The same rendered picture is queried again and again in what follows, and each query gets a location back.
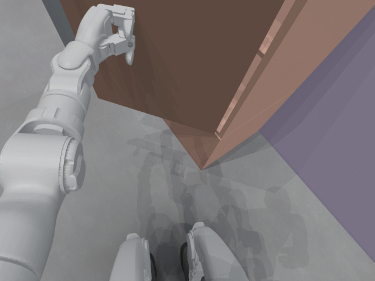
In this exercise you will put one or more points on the right robot shin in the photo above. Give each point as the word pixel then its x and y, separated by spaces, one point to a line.
pixel 195 268

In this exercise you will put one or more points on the left robot forearm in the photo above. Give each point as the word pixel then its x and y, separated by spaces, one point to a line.
pixel 64 103

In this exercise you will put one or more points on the robot left hand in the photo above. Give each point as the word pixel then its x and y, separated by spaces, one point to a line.
pixel 95 30

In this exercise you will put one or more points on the cupboard door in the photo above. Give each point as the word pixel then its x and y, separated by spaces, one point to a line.
pixel 190 56

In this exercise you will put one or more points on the robot left thigh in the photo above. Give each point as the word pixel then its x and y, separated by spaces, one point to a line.
pixel 131 260

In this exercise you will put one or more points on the left robot upper arm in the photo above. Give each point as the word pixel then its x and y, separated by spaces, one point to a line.
pixel 37 171

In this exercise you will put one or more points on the handle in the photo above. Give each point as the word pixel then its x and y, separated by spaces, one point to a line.
pixel 60 21

